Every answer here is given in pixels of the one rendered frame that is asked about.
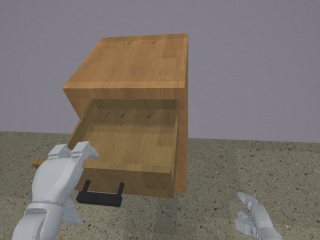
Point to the drawer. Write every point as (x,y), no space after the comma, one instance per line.
(137,142)

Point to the cabinet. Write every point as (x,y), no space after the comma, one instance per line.
(137,67)

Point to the robot left hand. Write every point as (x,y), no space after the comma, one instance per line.
(57,177)

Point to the robot right hand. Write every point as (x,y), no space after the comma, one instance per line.
(248,223)

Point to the handle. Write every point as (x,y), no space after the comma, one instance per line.
(103,199)

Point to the right robot forearm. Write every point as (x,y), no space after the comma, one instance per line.
(267,233)

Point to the left robot forearm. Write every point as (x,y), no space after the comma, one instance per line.
(41,221)

